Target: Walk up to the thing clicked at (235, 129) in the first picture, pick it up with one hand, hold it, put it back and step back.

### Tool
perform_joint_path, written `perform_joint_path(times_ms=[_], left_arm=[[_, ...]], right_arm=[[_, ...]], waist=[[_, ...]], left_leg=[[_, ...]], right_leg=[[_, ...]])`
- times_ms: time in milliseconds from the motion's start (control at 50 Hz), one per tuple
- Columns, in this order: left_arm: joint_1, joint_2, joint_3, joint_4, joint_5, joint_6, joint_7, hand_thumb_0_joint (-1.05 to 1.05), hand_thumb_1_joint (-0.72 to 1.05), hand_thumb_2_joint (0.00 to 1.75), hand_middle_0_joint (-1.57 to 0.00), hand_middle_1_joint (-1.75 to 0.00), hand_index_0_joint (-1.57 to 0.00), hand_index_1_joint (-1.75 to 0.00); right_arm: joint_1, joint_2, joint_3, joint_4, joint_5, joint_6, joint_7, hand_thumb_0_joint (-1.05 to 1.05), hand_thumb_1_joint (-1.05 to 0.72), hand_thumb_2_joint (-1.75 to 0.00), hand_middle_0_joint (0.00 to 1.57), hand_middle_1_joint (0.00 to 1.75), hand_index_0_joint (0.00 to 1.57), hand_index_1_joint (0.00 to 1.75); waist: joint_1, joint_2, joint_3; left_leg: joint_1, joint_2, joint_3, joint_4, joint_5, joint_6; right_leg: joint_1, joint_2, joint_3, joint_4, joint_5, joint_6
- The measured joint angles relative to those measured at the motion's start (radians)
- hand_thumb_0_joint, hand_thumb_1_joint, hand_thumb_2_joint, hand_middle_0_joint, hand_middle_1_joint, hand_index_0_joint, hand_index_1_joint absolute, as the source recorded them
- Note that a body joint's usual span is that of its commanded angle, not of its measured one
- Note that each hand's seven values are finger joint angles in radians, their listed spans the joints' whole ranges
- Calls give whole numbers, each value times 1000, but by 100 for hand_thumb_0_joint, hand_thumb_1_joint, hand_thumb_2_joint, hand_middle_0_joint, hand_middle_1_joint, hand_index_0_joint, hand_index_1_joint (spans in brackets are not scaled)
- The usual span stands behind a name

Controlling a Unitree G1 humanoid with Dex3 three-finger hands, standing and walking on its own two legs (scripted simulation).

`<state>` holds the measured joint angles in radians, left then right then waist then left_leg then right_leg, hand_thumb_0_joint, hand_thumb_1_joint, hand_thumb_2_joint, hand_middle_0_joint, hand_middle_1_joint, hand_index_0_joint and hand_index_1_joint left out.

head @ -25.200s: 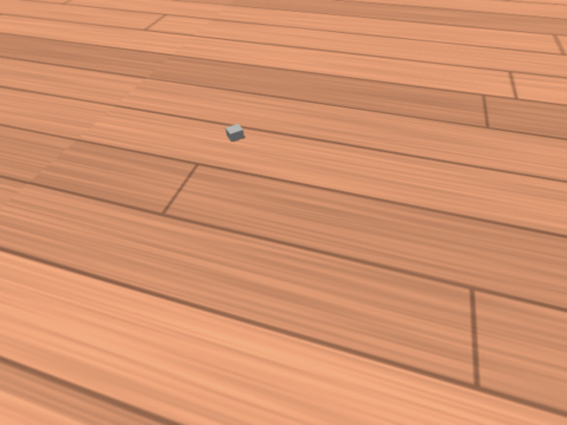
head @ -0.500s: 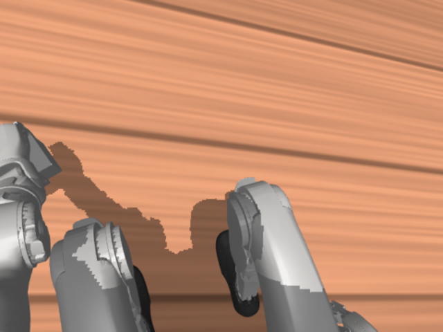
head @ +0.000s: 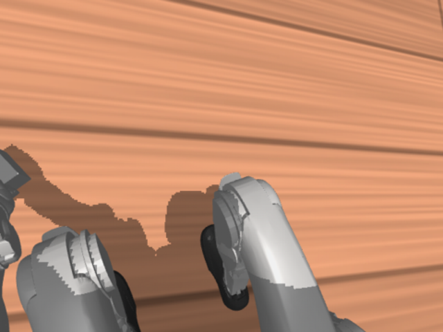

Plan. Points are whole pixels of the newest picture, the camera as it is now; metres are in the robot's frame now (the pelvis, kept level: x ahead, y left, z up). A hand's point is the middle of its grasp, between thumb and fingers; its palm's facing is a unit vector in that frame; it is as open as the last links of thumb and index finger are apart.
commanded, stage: rest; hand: left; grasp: from above
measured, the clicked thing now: out of the picture +0.43 +0.30 -0.24
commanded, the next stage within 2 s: open in 0.98 s
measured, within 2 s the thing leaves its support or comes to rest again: neither
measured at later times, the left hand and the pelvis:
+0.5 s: hand out of the picture +0.44 +0.29 -0.24, palm faces -0.34 -0.29 -0.90, open 9.6 cm; pelvis +0.00 +0.00 +0.00, yaw -2 degrees
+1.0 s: hand (0, 173) +0.44 +0.29 -0.25, palm faces -0.34 -0.28 -0.90, open 9.6 cm; pelvis -0.01 +0.01 +0.00, yaw -3 degrees
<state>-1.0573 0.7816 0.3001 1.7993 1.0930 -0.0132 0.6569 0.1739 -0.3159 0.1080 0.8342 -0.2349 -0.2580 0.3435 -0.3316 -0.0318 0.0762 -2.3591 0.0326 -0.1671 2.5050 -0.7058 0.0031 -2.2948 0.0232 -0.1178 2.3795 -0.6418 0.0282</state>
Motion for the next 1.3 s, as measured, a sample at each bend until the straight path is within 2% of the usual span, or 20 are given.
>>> perform_joint_path(times_ms=[100,180,300,460,560,660,780,980,1160,1300], left_arm=[[-20,32,-28,39,22,-17,31,-2,1,42,-74,-44,-82,-43],[-39,51,-34,49,36,-20,61,-2,2,42,-73,-45,-81,-43],[-46,55,-12,60,33,9,105,-2,2,41,-73,-49,-81,-43],[-37,74,24,57,-17,28,95,-2,2,41,-73,-52,-81,-43],[-39,96,19,58,-33,15,82,-2,2,41,-73,-52,-81,-43],[-41,114,-10,63,-30,-3,71,-2,2,41,-73,-51,-81,-43],[-39,117,-42,72,-20,-12,81,-2,1,42,-74,-52,-81,-43],[-53,133,-26,104,-16,7,121,-3,1,42,-74,-51,-82,-43],[-56,155,-26,105,-31,3,112,-3,0,43,-75,-51,-82,-43],[-54,164,-29,100,-49,1,108,-2,1,49,-69,-54,-74,-51]], right_arm=[[-1,-1,18,4,-14,-25,6,0,-90,-89,19,30,20,30],[-11,-8,31,1,-25,-50,18,0,-90,-89,19,30,20,30],[-24,-17,45,-16,-34,-70,46,0,-90,-90,19,30,20,30],[-41,-22,67,-37,-31,-93,69,0,-90,-90,19,30,20,30],[-40,-22,81,-34,-29,-102,71,0,-91,-90,19,30,20,30],[-37,-23,95,-28,-28,-108,68,0,-91,-90,19,30,19,30],[-36,-26,107,-28,-27,-115,66,0,-91,-90,19,30,19,30],[-42,-36,126,-51,-27,-134,78,0,-90,-90,19,30,19,30],[-58,-48,141,-62,-26,-145,74,0,-90,-90,19,30,19,30],[-63,-47,155,-73,-26,-149,70,0,-90,-90,19,30,20,30]], waist=[[-16,-30,6],[-31,-43,19],[-48,-40,34],[-55,-39,79],[-51,-50,95],[-51,-61,98],[-53,-67,91],[-71,-81,101],[-78,-81,132],[-81,-89,147]], left_leg=[[0,-4,-11,12,-1,-3],[1,-5,-23,25,-7,-2],[4,-3,-32,31,-18,0],[14,3,-36,29,-14,5],[14,2,-43,32,-7,1],[16,0,-51,37,-6,-1],[22,-1,-60,39,-13,-1],[28,-3,-70,38,-9,1],[35,0,-72,38,-3,3],[43,4,-76,32,2,2]], right_leg=[[6,-1,-9,6,-1,-1],[14,1,-18,8,-4,3],[22,5,-26,4,-9,8],[31,12,-29,-4,1,12],[31,12,-35,-3,11,10],[36,12,-41,-2,12,9],[47,14,-49,-7,7,11],[62,15,-57,-18,11,14],[68,19,-59,-22,22,18],[74,22,-62,-30,32,17]])
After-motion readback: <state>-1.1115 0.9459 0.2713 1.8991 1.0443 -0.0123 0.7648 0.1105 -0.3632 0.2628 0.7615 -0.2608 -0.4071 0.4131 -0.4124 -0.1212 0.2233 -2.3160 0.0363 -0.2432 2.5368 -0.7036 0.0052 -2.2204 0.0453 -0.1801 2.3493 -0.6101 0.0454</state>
